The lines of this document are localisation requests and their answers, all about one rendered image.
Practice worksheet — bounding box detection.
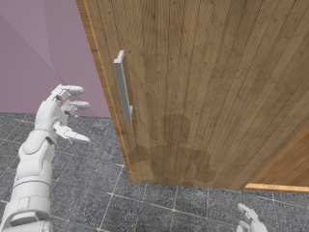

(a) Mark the wardrobe door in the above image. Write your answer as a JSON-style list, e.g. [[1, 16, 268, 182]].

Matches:
[[85, 0, 309, 190], [249, 123, 309, 188]]

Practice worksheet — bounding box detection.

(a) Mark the left robot forearm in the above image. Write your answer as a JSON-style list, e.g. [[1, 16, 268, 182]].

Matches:
[[0, 130, 57, 232]]

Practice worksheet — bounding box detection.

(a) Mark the robot left hand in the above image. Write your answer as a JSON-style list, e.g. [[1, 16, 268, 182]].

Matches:
[[34, 84, 91, 145]]

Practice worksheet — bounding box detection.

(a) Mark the handle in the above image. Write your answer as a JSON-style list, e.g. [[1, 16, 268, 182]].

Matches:
[[113, 50, 133, 123]]

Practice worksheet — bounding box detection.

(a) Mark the robot right hand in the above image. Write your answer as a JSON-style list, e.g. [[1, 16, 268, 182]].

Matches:
[[237, 203, 267, 232]]

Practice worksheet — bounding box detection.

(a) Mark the left robot upper arm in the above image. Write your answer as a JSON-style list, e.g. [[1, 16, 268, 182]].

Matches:
[[2, 220, 53, 232]]

